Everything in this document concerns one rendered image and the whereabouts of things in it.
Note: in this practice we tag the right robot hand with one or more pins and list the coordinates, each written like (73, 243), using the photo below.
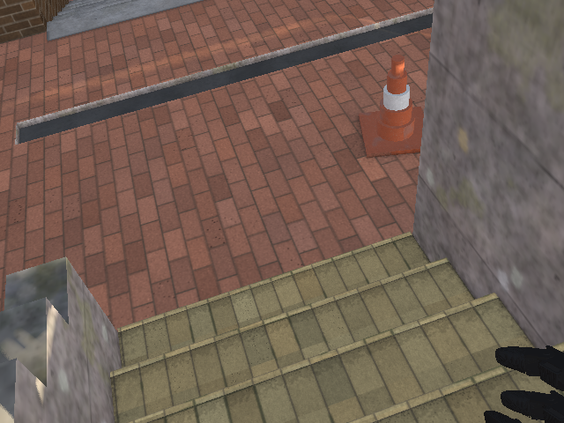
(549, 365)

